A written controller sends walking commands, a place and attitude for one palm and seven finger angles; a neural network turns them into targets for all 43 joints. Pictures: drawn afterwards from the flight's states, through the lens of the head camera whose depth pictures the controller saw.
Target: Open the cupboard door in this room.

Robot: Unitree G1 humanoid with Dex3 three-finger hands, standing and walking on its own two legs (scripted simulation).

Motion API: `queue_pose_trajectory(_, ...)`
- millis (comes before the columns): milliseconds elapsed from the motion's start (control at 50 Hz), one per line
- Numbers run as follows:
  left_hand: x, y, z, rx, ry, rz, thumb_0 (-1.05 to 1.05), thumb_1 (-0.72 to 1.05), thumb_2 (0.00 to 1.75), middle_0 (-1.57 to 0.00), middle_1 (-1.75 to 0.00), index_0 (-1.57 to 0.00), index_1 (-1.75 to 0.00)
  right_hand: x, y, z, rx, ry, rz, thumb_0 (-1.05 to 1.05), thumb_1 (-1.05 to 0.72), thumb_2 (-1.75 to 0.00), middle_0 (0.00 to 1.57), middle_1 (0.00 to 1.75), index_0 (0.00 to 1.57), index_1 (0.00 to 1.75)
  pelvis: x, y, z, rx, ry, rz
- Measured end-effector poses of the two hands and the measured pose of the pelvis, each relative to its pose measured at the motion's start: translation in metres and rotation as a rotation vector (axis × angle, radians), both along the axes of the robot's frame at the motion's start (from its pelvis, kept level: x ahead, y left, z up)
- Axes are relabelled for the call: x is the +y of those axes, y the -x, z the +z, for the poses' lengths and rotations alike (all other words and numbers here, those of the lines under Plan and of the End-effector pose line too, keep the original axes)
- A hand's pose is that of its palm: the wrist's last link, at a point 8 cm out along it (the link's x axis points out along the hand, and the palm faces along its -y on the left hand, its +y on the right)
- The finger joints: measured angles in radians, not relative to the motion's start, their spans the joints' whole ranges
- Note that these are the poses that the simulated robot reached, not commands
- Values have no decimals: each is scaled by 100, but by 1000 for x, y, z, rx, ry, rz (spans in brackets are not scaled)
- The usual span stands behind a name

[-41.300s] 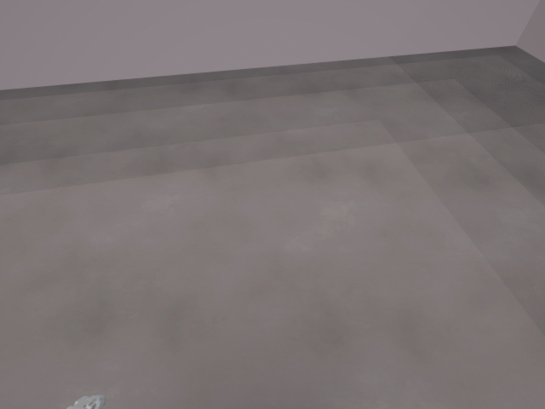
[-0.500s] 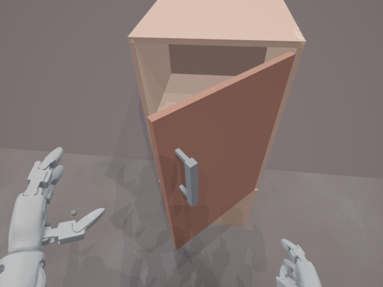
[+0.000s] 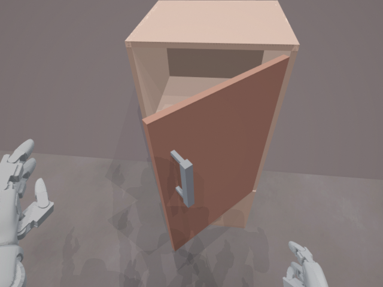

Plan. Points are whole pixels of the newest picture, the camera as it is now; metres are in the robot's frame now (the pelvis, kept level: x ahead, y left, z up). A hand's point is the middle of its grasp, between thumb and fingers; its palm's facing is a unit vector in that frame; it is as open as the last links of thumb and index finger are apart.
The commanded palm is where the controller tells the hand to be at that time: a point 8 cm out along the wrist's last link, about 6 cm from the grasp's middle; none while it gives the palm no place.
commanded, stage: draw the hand back to the body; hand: left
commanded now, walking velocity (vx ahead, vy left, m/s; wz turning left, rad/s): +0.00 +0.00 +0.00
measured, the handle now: (182, 179) +0.33 +0.07 +0.05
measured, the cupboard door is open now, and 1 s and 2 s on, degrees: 45 45 45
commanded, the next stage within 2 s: step back with the hand held close in 0.14 s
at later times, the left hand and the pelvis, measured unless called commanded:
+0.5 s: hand (43, 212) +0.18 +0.26 +0.15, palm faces +0.36 -0.79 -0.50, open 7.4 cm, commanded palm +0.12 +0.31 +0.17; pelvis -0.03 +0.01 +0.00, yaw -1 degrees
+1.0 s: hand out of the picture +0.09 +0.29 +0.15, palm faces +0.46 -0.74 -0.49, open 7.4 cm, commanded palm +0.02 +0.32 +0.17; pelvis -0.11 +0.02 -0.02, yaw +1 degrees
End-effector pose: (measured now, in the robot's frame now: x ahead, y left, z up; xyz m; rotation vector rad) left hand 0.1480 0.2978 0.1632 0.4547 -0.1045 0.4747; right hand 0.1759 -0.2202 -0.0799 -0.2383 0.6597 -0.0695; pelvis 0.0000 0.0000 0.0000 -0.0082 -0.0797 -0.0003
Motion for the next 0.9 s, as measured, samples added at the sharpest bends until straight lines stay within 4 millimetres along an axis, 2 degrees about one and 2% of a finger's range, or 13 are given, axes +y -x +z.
queue_pose_trajectory(280,-3,8,6,-20,-16,-9,2,89,90,-21,-30,-21,-30,0,10,0,-10,-14,-4,2,-90,-90,20,30,20,30,-3,8,1,-13,0,-3)
queue_pose_trajectory(380,3,8,18,-51,-88,-35,2,89,90,-22,-30,-21,-30,-2,15,2,14,-6,-16,2,-90,-90,20,30,21,30,-1,16,0,32,10,-1)
queue_pose_trajectory(520,2,12,5,52,-111,-116,1,89,90,-21,-30,-21,-30,-10,35,2,50,24,-90,1,-90,-90,20,30,21,30,10,32,-1,73,0,-20)
queue_pose_trajectory(680,12,34,2,34,-137,-141,2,89,90,-22,-30,-21,-30,-8,70,4,72,49,-126,1,-90,-90,20,30,20,30,18,59,-6,72,-4,-25)
queue_pose_trajectory(900,22,83,6,-80,-191,-104,2,89,90,-22,-30,-21,-30,8,114,-6,48,43,-83,1,-90,-90,20,30,21,30,22,98,-19,57,5,5)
